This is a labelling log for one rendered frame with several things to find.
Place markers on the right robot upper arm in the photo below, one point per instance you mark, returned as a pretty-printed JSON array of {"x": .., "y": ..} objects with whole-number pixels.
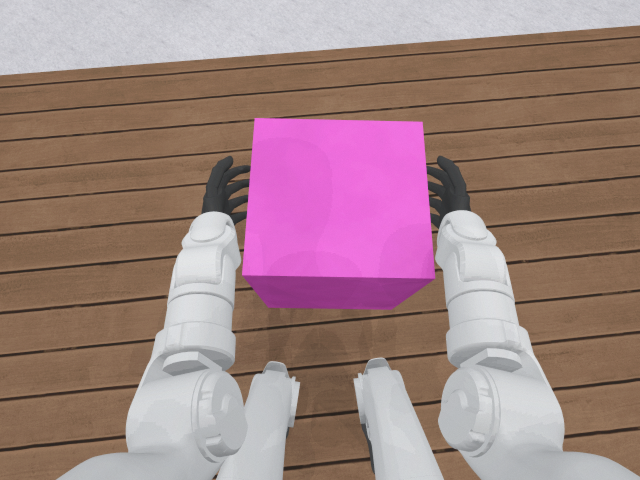
[{"x": 509, "y": 426}]

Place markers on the left robot forearm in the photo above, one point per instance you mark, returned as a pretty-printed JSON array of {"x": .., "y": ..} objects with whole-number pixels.
[{"x": 197, "y": 333}]

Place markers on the carton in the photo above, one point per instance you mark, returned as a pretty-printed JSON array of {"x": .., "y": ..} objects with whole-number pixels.
[{"x": 338, "y": 214}]

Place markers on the left robot upper arm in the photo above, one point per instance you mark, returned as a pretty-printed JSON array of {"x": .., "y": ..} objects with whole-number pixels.
[{"x": 179, "y": 428}]

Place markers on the right robot foot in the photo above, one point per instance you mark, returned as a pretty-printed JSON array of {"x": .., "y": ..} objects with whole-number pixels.
[{"x": 369, "y": 445}]

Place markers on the robot left hand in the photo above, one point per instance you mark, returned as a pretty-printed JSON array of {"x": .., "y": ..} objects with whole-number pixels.
[{"x": 218, "y": 192}]

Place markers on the robot right hand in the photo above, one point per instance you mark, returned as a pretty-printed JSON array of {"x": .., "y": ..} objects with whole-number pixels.
[{"x": 452, "y": 192}]

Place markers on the right robot forearm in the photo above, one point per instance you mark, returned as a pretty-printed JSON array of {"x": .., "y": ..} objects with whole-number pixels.
[{"x": 484, "y": 327}]

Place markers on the robot right thigh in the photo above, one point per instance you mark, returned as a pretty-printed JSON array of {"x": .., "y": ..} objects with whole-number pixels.
[{"x": 400, "y": 448}]

